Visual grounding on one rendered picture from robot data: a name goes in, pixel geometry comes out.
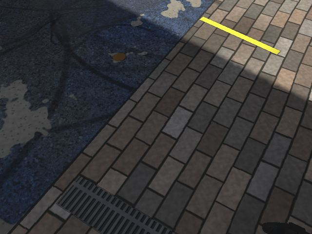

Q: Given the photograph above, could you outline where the right robot hand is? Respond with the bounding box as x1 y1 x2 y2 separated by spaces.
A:
262 222 311 234

